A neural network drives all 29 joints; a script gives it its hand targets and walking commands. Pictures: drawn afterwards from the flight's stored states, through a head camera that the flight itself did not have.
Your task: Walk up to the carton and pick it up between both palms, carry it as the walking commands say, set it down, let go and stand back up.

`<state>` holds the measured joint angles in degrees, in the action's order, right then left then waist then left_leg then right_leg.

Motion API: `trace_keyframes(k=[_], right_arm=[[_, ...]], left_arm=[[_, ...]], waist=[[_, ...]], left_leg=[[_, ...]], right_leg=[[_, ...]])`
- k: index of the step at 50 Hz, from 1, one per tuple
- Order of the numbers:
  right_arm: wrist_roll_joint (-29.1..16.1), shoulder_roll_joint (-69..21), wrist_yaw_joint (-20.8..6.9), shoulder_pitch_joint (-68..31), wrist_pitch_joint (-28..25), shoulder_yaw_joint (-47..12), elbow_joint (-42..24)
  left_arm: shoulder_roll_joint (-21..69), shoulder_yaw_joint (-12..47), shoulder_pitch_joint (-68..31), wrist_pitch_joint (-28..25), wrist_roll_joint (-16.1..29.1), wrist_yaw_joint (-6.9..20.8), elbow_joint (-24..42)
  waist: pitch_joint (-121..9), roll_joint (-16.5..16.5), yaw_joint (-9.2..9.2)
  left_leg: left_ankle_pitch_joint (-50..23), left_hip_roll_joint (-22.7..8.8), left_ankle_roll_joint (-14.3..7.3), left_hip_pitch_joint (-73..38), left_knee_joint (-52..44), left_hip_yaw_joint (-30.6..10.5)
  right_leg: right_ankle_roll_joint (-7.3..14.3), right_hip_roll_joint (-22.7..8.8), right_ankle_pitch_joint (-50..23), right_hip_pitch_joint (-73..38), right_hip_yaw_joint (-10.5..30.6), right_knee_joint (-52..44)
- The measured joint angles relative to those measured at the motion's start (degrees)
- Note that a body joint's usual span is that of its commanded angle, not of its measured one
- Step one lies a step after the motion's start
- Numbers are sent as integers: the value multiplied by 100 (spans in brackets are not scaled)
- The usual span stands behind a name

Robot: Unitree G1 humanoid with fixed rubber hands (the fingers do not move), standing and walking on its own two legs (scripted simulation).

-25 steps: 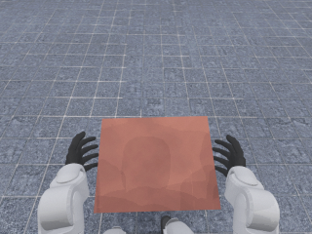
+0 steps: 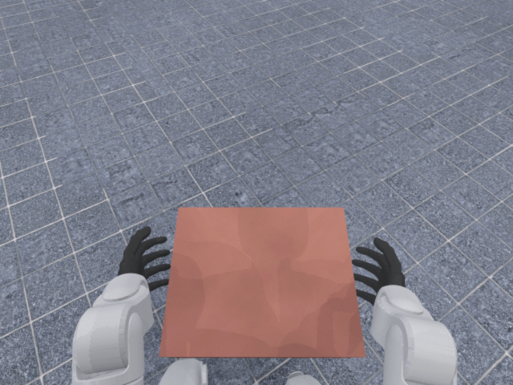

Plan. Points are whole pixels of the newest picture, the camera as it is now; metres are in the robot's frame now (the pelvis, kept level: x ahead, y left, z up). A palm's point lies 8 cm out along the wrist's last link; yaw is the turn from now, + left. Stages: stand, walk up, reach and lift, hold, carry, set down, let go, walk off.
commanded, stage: carry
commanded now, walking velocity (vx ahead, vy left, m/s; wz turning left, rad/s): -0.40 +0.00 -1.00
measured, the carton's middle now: (260, 284) +0.29 -0.02 -0.05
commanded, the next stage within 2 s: none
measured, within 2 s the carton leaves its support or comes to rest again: neither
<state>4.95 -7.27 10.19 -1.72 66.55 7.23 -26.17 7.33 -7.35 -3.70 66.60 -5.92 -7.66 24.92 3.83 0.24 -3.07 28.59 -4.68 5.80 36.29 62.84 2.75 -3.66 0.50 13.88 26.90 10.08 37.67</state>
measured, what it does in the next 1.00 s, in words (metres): walks backwards, turning right: left foot, then right foot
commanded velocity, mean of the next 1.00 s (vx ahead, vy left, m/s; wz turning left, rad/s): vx -0.17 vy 0.00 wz -0.42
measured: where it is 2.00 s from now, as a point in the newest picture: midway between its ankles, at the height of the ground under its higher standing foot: outside the picture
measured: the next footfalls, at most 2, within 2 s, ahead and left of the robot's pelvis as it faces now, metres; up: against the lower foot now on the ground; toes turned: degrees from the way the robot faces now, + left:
left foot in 0.12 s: +0.03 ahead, +0.10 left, +0.00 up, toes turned -6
right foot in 0.48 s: -0.25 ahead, -0.15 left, +0.00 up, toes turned -31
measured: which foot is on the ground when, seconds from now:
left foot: up 0.00-0.10, down 0.12-0.48, up 0.50-0.86, down 0.88-1.00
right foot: down 0.00-0.14, up 0.16-0.46, down 0.48-0.92, up 0.94-1.00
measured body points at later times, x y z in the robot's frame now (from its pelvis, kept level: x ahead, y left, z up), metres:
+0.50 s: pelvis -0.21 -0.01 -0.02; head -0.21 -0.02 +0.43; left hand +0.12 +0.02 +0.10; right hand -0.04 -0.29 +0.08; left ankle -0.01 +0.10 -0.72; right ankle -0.28 -0.13 -0.73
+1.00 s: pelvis -0.33 +0.03 +0.02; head -0.34 +0.06 +0.47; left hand -0.03 +0.06 +0.09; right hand -0.19 -0.24 +0.10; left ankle -0.30 +0.14 -0.72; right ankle -0.34 -0.11 -0.68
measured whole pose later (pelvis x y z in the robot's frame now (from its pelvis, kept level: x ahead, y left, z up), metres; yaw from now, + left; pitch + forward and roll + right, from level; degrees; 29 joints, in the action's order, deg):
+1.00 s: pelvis -0.33 +0.03 +0.02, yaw -34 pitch +2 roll -2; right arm 6.2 -7.3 8.9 -4.0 68.0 5.0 -21.3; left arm 7.4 -8.9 -0.1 69.2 -5.7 -9.7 26.9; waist -7.0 0.1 2.6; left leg 18.7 -3.2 -0.5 12.4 28.8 4.1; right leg -1.4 2.9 19.3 30.1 0.3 43.8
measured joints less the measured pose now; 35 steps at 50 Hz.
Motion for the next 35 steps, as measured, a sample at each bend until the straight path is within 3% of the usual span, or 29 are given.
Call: trace_keyframes(k=[3,6,7,8,10,13,15,19,22,24,25,27,28,31,35], right_arm=[[-264,-2,360,22,-88,-201,-373],[-428,1,568,-148,-202,-215,-730],[-423,-6,509,-211,-285,-201,-714],[-399,-9,408,-261,-349,-176,-646],[-341,-11,171,-319,-361,-103,-448],[-219,-11,-26,-270,-269,-71,-199],[-150,-10,-66,-232,-182,-48,-172],[20,-12,-76,-342,-93,-10,-296],[164,-14,-72,-408,-79,-38,-299],[239,-9,-57,-387,-18,-59,-312],[257,-1,-56,-362,-11,-4,-258],[267,2,-56,-180,82,130,-102],[259,3,-44,-58,166,158,-52],[79,-7,121,208,355,62,-97],[-358,-5,901,130,301,-394,-599]], left_arm=[[5,-73,-62,-135,-44,22,265],[12,-16,-174,-337,-45,-42,568],[10,-31,-251,-361,-49,-85,632],[12,-50,-307,-362,-58,-132,647],[16,-78,-317,-257,-77,-194,654],[9,-105,-246,-49,-47,-204,576],[3,-96,-189,26,22,-192,539],[7,-92,-269,63,161,-202,604],[18,-129,-398,86,190,-210,554],[26,-130,-460,129,161,-180,469],[29,-71,-434,87,148,-159,340],[13,105,-270,72,119,-113,6],[6,172,-171,98,93,-86,-153],[-1,201,88,143,-3,-33,-261],[3,6,77,-143,-68,1,64]], waist=[[222,195,-218],[118,260,-290],[90,394,-285],[83,461,-214],[60,327,36],[-45,61,423],[-182,-58,615],[-346,-167,820],[-478,-182,834],[-612,-121,779],[-608,-187,705],[-518,-266,405],[-466,-263,253],[-263,-183,-134],[-68,8,-484]], left_leg=[[-502,284,-124,-224,-500,-92],[-872,447,-306,-882,-2042,-204],[-1079,500,-584,-964,-2370,-139],[-1232,458,-717,-950,-2452,-71],[-1457,164,-758,-1004,-2616,56],[-1754,-249,-675,-1257,-2998,315],[-1906,-460,-616,-1328,-3153,483],[-2118,-845,-487,-1224,-3141,800],[-2199,-1133,-362,-973,-2887,1063],[-2170,-1284,-276,-649,-2504,1216],[-1552,-1295,-210,-420,-2141,1069],[-277,-938,-107,-22,-1181,535],[-79,-750,-80,118,-712,403],[-378,-360,-78,298,276,264],[-730,-37,-129,118,550,134]], right_leg=[[-7,216,-487,139,253,-355],[-51,469,-844,426,375,-549],[12,452,-693,542,402,-478],[106,515,63,717,372,-112],[164,612,1191,1200,-224,1421],[142,368,1199,1471,-907,3496],[107,142,1045,1278,-1053,3942],[101,-162,1086,394,-1202,2882],[181,-293,1207,-314,-1347,1543],[310,-334,937,-729,-1179,412],[319,-270,902,-549,-1090,506],[296,-243,869,-302,-975,716],[294,-251,766,-257,-900,646],[325,-191,264,-177,-631,210],[420,-54,-280,-56,-529,-263]])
